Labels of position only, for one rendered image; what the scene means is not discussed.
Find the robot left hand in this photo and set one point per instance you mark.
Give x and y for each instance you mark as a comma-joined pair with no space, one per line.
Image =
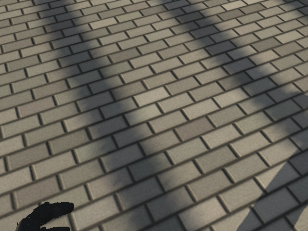
44,213

